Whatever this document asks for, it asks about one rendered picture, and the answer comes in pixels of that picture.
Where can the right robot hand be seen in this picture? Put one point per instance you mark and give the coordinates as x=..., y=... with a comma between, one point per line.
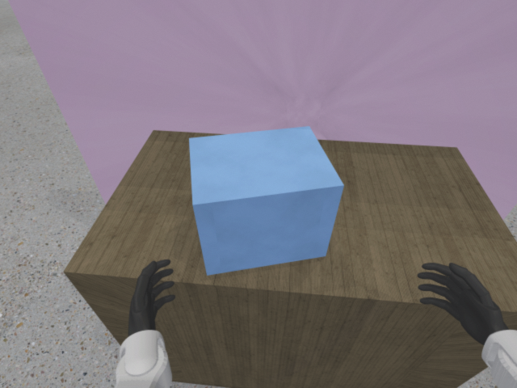
x=468, y=300

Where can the pedestal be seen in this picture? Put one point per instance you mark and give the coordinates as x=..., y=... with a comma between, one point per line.
x=350, y=319

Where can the left robot hand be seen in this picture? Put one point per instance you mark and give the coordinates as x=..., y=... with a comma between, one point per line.
x=143, y=308

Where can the robot right forearm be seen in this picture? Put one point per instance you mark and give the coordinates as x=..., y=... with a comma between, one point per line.
x=500, y=355

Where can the carton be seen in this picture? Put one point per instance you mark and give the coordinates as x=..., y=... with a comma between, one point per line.
x=262, y=198

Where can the robot left forearm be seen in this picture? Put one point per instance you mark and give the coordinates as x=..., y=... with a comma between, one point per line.
x=143, y=362

